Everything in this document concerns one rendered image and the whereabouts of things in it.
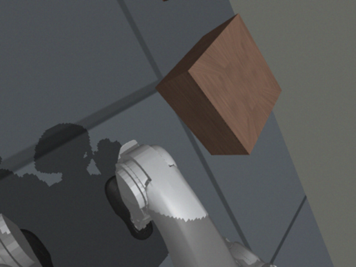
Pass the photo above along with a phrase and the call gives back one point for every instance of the left robot foot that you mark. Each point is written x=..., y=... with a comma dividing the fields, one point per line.
x=38, y=248

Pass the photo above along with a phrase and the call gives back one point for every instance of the right robot hand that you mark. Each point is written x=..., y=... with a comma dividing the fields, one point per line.
x=243, y=256

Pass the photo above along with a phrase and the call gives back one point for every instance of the right robot foot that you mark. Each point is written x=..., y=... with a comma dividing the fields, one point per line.
x=113, y=195

